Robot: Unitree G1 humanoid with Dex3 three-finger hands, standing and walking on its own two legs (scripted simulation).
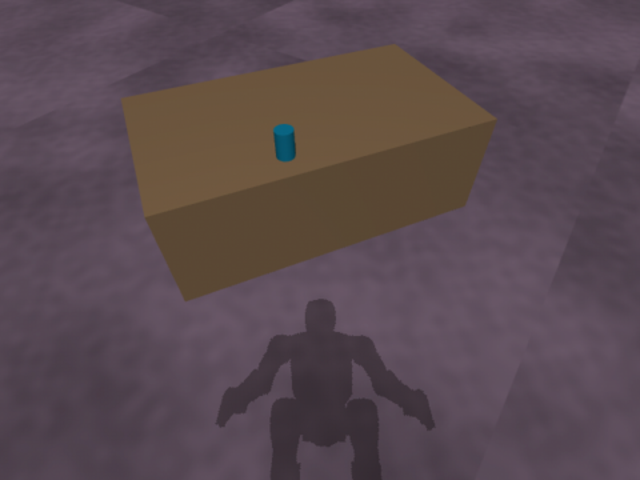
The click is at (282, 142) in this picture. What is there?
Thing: squat round
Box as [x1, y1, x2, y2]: [273, 124, 295, 161]
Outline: 277,125 273,130 276,157 280,160 287,161 292,159 295,155 293,128 287,124
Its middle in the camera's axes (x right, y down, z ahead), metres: -0.12 -0.33 +1.30
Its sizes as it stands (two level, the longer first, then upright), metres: 0.066 0.066 0.102
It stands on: a support 0.45 m high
